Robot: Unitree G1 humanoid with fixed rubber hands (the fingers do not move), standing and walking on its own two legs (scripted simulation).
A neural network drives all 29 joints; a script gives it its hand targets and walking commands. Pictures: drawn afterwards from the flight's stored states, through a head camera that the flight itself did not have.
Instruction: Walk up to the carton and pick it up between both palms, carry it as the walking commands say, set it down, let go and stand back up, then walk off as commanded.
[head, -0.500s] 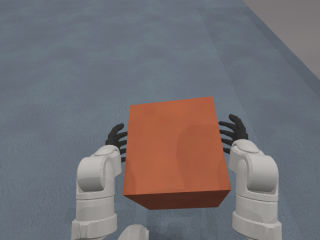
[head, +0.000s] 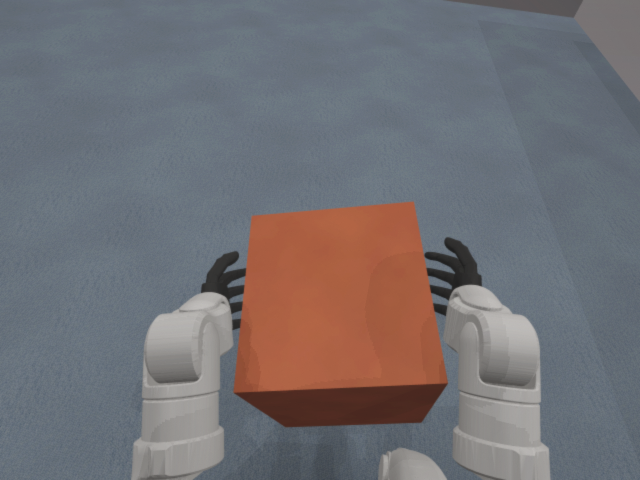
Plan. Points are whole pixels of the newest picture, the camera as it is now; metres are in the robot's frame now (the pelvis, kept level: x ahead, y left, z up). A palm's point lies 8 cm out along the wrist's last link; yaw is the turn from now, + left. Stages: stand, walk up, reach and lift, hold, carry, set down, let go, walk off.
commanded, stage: carry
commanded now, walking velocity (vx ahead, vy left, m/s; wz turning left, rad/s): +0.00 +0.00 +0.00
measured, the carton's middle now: (342, 326) +0.31 +0.00 +0.00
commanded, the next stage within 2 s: none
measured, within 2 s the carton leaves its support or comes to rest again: neither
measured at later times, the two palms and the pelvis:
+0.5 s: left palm (122, 215) +0.42 +0.31 +0.06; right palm (329, 194) +0.46 +0.03 +0.10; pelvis +0.15 +0.13 +0.02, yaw +5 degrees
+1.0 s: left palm (66, 130) +0.59 +0.46 +0.07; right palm (242, 112) +0.64 +0.18 +0.10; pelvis +0.32 +0.26 +0.01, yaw +8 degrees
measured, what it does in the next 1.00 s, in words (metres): walks ahead: right foot, then left foot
